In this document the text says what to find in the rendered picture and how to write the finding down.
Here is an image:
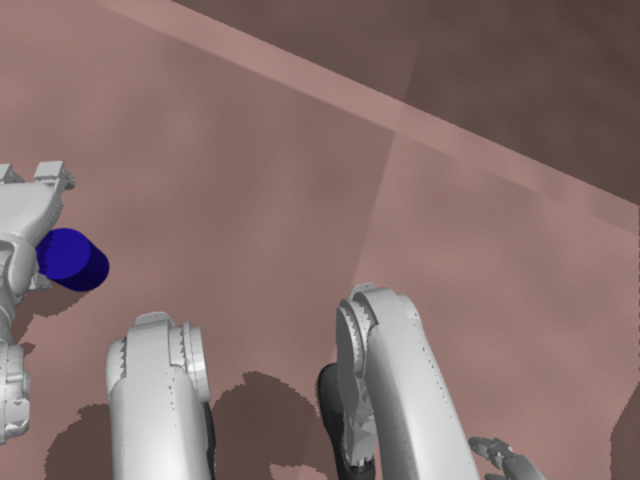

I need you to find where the left robot arm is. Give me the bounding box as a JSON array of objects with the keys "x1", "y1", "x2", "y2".
[{"x1": 0, "y1": 233, "x2": 37, "y2": 446}]

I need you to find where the mug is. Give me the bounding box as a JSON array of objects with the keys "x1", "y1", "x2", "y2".
[{"x1": 35, "y1": 228, "x2": 109, "y2": 292}]

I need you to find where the right robot hand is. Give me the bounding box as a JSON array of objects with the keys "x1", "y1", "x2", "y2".
[{"x1": 468, "y1": 437, "x2": 547, "y2": 480}]

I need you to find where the left robot hand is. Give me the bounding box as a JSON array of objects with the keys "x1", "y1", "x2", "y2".
[{"x1": 0, "y1": 161, "x2": 75, "y2": 291}]

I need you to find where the right robot foot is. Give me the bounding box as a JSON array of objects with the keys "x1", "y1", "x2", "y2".
[{"x1": 318, "y1": 363, "x2": 376, "y2": 480}]

